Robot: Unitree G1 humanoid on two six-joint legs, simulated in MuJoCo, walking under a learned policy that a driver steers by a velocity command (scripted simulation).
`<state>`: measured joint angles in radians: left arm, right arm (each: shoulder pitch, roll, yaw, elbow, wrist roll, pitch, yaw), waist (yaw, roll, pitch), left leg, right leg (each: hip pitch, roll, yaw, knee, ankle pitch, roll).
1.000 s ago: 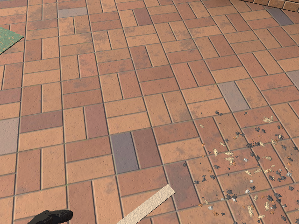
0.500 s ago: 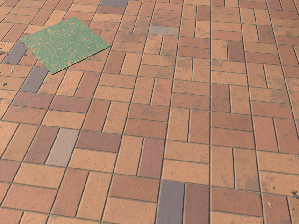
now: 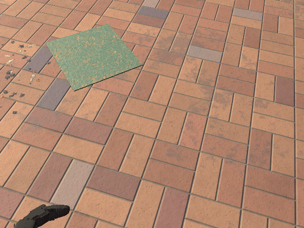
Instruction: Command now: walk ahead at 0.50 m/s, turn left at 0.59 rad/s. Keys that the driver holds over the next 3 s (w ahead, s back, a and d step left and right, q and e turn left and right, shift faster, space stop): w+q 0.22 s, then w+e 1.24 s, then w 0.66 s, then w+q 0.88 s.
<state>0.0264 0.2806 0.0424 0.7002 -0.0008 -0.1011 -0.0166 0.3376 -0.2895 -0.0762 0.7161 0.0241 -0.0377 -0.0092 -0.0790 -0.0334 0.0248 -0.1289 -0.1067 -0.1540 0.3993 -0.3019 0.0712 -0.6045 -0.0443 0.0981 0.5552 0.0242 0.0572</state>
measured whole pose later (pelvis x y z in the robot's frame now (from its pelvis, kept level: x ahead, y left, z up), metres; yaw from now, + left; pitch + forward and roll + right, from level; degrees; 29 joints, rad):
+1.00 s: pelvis +0.52 +0.01 -0.01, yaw -9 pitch +2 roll +3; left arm 0.07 0.28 0.05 0.68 -0.02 -0.02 -0.06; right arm 0.34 -0.30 -0.09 0.82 0.02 -0.07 -0.01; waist -0.08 -0.04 0.03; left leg 0.08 0.03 0.26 0.27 -0.36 -0.05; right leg -0.62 -0.08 -0.02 0.67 -0.09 -0.05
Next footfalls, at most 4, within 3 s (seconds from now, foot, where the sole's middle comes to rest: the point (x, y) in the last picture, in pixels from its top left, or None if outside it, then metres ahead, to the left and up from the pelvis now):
0.08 right None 0.23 -0.14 -0.78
0.56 left None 0.43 0.16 -0.78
1.06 right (168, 176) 0.69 -0.13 -0.78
1.54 left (144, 121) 1.02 -0.03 -0.78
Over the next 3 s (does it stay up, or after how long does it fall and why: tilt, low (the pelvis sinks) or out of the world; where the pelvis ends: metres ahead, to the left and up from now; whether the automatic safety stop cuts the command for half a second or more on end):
stays up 1.54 -0.43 0.00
